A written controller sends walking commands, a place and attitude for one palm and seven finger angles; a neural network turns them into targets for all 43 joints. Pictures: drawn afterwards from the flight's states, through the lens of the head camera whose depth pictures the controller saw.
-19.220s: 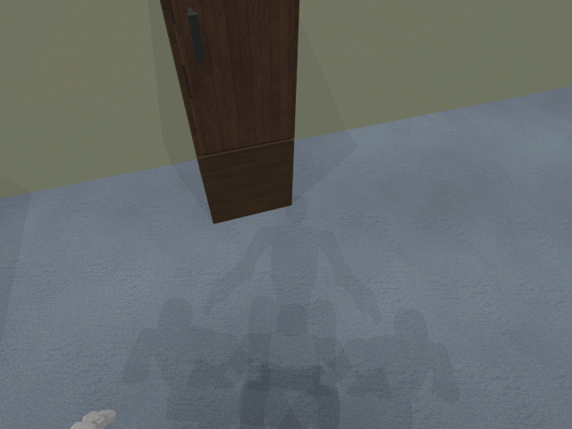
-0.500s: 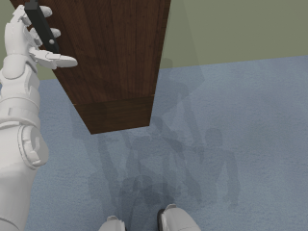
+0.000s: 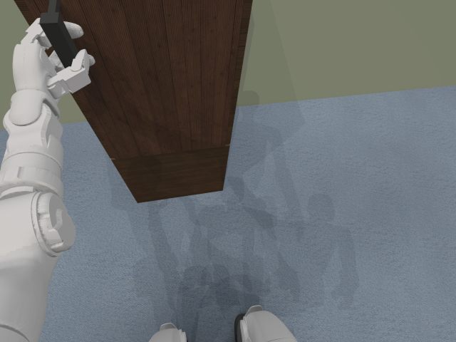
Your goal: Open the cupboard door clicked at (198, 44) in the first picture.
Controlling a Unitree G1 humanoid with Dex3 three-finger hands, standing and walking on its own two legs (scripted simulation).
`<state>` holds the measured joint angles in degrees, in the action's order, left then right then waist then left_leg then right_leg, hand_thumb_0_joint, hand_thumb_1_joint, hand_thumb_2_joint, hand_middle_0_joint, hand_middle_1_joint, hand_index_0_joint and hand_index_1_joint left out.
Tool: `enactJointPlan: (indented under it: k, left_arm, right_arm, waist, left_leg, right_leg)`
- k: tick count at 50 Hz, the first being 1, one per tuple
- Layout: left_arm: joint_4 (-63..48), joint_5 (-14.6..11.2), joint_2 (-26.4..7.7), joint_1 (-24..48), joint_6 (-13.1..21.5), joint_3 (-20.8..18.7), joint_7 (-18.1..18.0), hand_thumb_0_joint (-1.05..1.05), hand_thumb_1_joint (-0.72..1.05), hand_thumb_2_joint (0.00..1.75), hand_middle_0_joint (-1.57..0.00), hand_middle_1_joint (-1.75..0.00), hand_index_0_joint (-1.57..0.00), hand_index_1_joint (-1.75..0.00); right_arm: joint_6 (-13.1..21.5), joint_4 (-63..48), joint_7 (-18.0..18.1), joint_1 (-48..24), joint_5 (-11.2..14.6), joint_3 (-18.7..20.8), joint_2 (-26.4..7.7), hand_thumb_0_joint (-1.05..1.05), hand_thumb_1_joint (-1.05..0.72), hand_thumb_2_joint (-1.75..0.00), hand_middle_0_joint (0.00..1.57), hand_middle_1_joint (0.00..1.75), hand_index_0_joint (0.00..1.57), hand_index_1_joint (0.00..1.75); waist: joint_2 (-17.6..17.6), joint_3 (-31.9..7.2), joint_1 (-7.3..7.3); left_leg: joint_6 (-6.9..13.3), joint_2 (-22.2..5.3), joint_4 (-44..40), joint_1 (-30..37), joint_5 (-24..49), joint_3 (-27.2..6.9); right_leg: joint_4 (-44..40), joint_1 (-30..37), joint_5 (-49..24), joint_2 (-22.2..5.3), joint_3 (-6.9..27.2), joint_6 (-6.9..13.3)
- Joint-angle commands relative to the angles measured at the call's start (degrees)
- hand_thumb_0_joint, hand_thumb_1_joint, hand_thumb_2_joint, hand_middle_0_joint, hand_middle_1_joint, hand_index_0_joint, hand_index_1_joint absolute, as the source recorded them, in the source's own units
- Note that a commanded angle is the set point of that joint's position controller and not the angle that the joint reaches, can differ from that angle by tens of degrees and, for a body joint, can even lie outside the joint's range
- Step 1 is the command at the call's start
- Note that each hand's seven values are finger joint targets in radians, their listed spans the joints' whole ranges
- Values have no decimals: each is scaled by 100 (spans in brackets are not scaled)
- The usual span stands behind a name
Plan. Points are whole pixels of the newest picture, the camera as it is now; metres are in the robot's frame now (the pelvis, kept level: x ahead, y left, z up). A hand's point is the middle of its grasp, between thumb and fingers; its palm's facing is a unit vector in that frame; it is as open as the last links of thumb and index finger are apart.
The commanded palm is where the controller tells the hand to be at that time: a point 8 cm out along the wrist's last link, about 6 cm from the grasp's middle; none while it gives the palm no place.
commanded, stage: close the thumb around the handle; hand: left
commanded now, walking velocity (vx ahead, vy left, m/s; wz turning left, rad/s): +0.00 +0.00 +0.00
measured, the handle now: (68, 44) +0.60 +0.20 +0.12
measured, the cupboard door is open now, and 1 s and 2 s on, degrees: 0 45 46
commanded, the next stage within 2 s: pull the door open along its arc in 0.10 s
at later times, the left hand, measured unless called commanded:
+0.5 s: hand (84, 81) +0.52 +0.17 +0.11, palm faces +0.04 -1.00 +0.00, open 6.1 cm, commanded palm +0.46 +0.21 +0.11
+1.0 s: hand (172, 163) +0.36 +0.04 +0.12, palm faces +0.31 -0.95 +0.02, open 6.8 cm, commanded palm +0.28 +0.12 +0.11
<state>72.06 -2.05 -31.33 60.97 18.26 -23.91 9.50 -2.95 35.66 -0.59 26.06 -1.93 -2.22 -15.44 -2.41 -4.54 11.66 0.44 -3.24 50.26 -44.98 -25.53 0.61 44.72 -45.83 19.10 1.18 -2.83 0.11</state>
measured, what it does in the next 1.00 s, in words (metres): stands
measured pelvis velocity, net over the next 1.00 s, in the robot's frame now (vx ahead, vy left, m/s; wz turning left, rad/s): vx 0.02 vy -0.01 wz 0.00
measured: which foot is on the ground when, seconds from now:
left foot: down 0.00-1.00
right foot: down 0.00-1.00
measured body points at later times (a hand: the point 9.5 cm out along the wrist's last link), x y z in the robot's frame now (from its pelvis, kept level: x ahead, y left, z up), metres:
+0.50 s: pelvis +0.00 +0.00 +0.01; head +0.11 +0.01 +0.44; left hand +0.51 +0.22 +0.12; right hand -0.03 -0.26 -0.11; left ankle -0.03 +0.11 -0.70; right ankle +0.01 -0.12 -0.70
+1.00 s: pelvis +0.02 -0.01 +0.03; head +0.04 -0.03 +0.48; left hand +0.34 +0.09 +0.12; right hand +0.21 -0.22 -0.06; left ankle -0.03 +0.11 -0.70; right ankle +0.01 -0.12 -0.70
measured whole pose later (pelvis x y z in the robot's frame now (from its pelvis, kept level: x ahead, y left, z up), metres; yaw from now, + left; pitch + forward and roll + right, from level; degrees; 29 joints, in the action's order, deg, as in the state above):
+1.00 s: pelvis +0.02 -0.01 +0.03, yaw +0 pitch +6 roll +0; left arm 8.2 1.7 7.5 7.4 -0.6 8.1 -31.1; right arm -6.3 30.7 -1.6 7.7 -2.5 -1.2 -8.9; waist -2.6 -5.2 1.5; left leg -0.7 -2.4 36.8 -20.2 -22.7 2.5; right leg 36.6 -23.9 18.9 0.8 -1.0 0.9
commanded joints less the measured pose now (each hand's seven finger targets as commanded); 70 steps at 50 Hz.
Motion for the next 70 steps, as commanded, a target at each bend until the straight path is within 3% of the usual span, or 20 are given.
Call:
enactJointPlan:
  k: [1,4,6,9,11,14,21,31,32,33,35,37,40,44,47,51,59,60,63,70]
  left_arm:
    - [-1277,-70,-1358,2820,377,-45,6,0,90,90,-40,-135,-40,-135]
    - [-1325,-25,-1729,2756,415,-310,-40,0,90,90,-40,-135,-40,-135]
    - [-1229,-13,-1495,2722,393,-121,-27,0,90,90,-40,-135,-40,-135]
    - [-1315,-18,-1705,2673,425,-288,-25,0,90,90,-40,-135,-40,-135]
    - [-1212,-53,-1366,2799,387,-17,-4,0,90,90,-40,-135,-40,-135]
    - [-1383,-107,-1452,2436,426,-218,-8,0,90,90,-40,-135,-40,-135]
    - [-2018,-325,-1024,1172,337,-135,53,0,90,90,-40,-135,-40,-135]
    - [-4267,-822,532,-1743,-49,555,-219,0,90,90,-40,-135,-40,-135]
    - [-5049,-1151,776,-1816,-88,-76,-1032,0,90,90,-40,-135,-40,-135]
    - [-5403,-1022,1389,-2329,-167,457,-1459,0,90,90,-40,-135,-40,-135]
    - [-5763,-807,1813,-3071,-298,699,-2172,0,90,90,-40,-135,-40,-135]
    - [-6293,-538,2006,-3306,-406,819,-2783,0,90,90,-40,-135,-40,-135]
    - [-6941,-60,2348,-3740,-662,1173,-3527,0,90,90,-40,-135,-40,-135]
    - [-7443,399,2890,-4382,-1152,1763,-4245,0,90,90,-40,-135,-40,-135]
    - [-8011,603,3331,-5039,-1502,2180,-4611,0,90,90,-40,-135,-40,-135]
    - [-8311,601,3930,-5331,-1848,2782,-4738,0,90,90,-40,-135,-40,-135]
    - [-7855,763,4861,-3923,-2140,3754,-4906,0,90,90,-40,-135,-40,-135]
    - [-7660,793,4555,-3298,-2087,3541,-4962,0,90,90,-40,-135,-40,-135]
    - [-7408,813,4679,-3500,-2022,3630,-4881,0,69,81,-38,-133,-38,-133]
    - [-7037,734,4633,-2940,-1728,3641,-4616,0,20,60,-35,-127,-35,-127]
  right_arm:
    - [76,-144,82,1161,3,399,-1031,0,-90,-90,20,30,20,30]
    - [79,-170,96,1183,-16,389,-1067,0,-90,-90,20,30,20,30]
    - [84,-164,83,1148,-7,379,-1028,0,-90,-90,20,30,20,30]
    - [72,-214,91,1161,-12,385,-1060,0,-90,-90,20,30,20,30]
    - [83,-173,81,1117,4,384,-1032,0,-90,-90,20,30,20,30]
    - [92,-232,72,1155,-16,417,-1070,0,-90,-90,20,30,20,30]
    - [39,-461,18,926,69,475,-1001,0,-90,-90,20,30,20,30]
    - [174,-907,-116,121,289,566,-739,0,-90,-90,20,30,20,30]
    - [267,-1002,-160,-179,277,570,-573,0,-90,-90,20,30,20,30]
    - [348,-1004,-225,-326,254,560,-518,0,-90,-90,20,30,20,30]
    - [413,-949,-288,-490,211,555,-483,0,-90,-90,20,30,20,30]
    - [396,-963,-292,-744,141,552,-435,0,-90,-90,20,30,20,30]
    - [275,-1049,-214,-1187,29,508,-261,0,-90,-90,20,30,20,30]
    - [44,-1179,-88,-1740,-52,429,-119,0,-90,-90,20,30,20,30]
    - [-151,-1245,-38,-2071,-56,365,55,0,-90,-90,20,30,20,30]
    - [-353,-1212,-44,-2421,-44,331,151,0,-90,-90,20,30,20,30]
    - [-299,-865,-52,-2513,-142,324,183,0,-90,-90,20,30,20,30]
    - [-261,-764,-9,-2487,-149,338,141,0,-90,-90,20,30,20,30]
    - [-209,-756,26,-2364,-174,367,140,0,-90,-90,20,30,20,30]
    - [-63,-688,136,-2159,-155,413,57,0,-90,-90,20,30,20,30]
  waist:
    - [-697,-2813,127]
    - [-582,-2898,42]
    - [-631,-2729,90]
    - [-634,-2880,25]
    - [-589,-2626,145]
    - [-544,-2982,-9]
    - [-482,-2995,-370]
    - [80,-2538,-894]
    - [-11,-2580,-1303]
    - [-130,-2444,-1198]
    - [416,-2093,-1167]
    - [424,-2020,-1236]
    - [244,-1960,-1373]
    - [734,-1634,-1442]
    - [738,-1511,-1562]
    - [681,-1329,-1485]
    - [513,-1133,-1097]
    - [625,-1156,-991]
    - [673,-1500,-1084]
    - [968,-1598,-1012]
  left_leg:
    - [94,220,-382,1656,2651,-208]
    - [110,224,-385,1545,2669,-218]
    - [94,216,-387,1537,2636,-209]
    - [101,225,-398,1536,2669,-206]
    - [102,214,-403,1499,2438,-202]
    - [100,219,-398,1680,2729,-207]
    - [77,207,-563,1725,3011,-86]
    - [95,188,-1003,1867,3503,132]
    - [-9,248,-1026,1778,3482,147]
    - [-46,245,-1082,1910,3451,197]
    - [-67,214,-1178,1839,3288,168]
    - [-93,237,-1274,1896,3021,198]
    - [-109,252,-1408,2015,2854,236]
    - [-91,253,-1609,2172,2475,216]
    - [-106,276,-1682,2367,2543,248]
    - [-116,309,-1614,2634,2548,228]
    - [-114,381,-1305,2707,2368,40]
    - [-91,387,-1243,2634,2311,-13]
    - [-83,439,-1208,2572,2349,-17]
    - [-36,430,-1242,2519,2249,-68]
  right_leg:
    - [-256,1453,-2310,172,100,55]
    - [-214,1639,-2414,166,120,67]
    - [-236,1502,-2334,163,92,56]
    - [-206,1648,-2407,172,111,81]
    - [-278,1425,-2173,172,98,42]
    - [-215,1627,-2381,189,84,81]
    - [-240,2049,-2722,182,65,93]
    - [-435,2923,-3297,105,28,112]
    - [-518,3011,-3176,135,-74,99]
    - [-532,3020,-3144,129,-89,100]
    - [-558,3086,-3066,111,-173,100]
    - [-598,3234,-2937,62,-145,120]
    - [-666,3500,-2823,-42,-36,160]
    - [-976,3732,-2435,-141,28,159]
    - [-1141,4024,-2605,-196,82,181]
    - [-1279,4072,-2888,-230,76,171]
    - [-1163,3434,-2899,-336,50,113]
    - [-1108,3277,-2855,-357,69,76]
    - [-977,3390,-3055,-374,79,56]
    - [-1012,3310,-2865,-378,133,11]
